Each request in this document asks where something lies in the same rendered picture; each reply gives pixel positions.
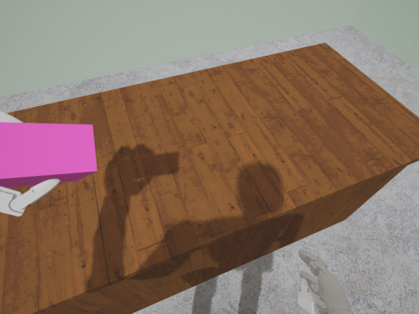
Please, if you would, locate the robot right hand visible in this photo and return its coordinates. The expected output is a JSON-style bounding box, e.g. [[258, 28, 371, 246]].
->
[[297, 249, 351, 314]]

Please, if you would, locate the robot left hand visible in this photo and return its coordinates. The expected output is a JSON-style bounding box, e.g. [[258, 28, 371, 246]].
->
[[0, 111, 60, 217]]

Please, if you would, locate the table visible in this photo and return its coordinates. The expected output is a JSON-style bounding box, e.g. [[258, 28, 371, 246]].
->
[[0, 43, 419, 314]]

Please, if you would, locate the sponge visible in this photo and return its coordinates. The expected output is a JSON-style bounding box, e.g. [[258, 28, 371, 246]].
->
[[0, 122, 97, 188]]

